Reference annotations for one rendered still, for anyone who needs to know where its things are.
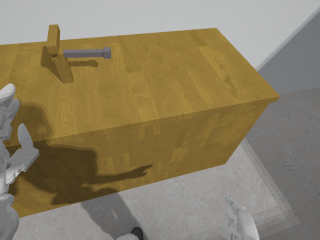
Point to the tap lever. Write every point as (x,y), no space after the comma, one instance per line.
(88,53)

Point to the left robot forearm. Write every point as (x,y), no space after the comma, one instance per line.
(9,218)

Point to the robot right hand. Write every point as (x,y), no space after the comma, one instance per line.
(242,227)

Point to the robot left foot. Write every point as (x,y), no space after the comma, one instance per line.
(137,232)

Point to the robot left hand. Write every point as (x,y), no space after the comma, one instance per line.
(23,158)

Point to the counter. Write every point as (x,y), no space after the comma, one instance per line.
(165,104)

